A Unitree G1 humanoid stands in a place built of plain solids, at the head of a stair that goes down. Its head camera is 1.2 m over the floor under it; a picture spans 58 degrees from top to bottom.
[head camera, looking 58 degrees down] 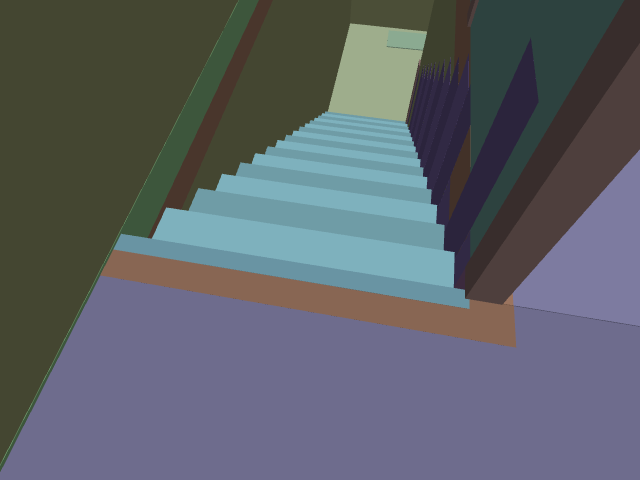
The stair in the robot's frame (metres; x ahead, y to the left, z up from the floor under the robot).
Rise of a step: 0.18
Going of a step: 0.25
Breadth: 1.13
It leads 10 degrees to the right of straight ahead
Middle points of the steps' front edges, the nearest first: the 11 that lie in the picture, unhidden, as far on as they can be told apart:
0.67 0.10 0.00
0.92 0.05 -0.18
1.16 0.01 -0.37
1.41 -0.04 -0.55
1.65 -0.08 -0.74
1.90 -0.13 -0.92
2.15 -0.17 -1.11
2.39 -0.22 -1.29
2.64 -0.26 -1.48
2.88 -0.31 -1.66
3.13 -0.36 -1.85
